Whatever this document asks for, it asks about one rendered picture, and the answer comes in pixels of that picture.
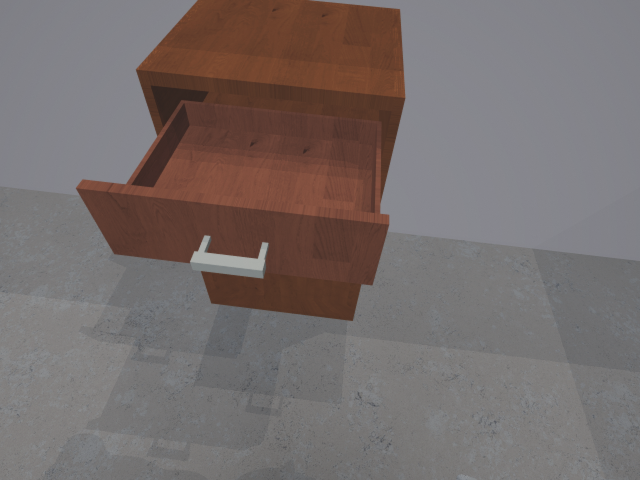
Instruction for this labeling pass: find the handle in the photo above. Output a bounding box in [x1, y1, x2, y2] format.
[190, 235, 269, 279]

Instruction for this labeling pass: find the drawer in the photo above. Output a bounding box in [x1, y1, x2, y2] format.
[76, 100, 389, 285]

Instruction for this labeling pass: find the cabinet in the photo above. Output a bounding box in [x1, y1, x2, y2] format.
[136, 0, 405, 321]

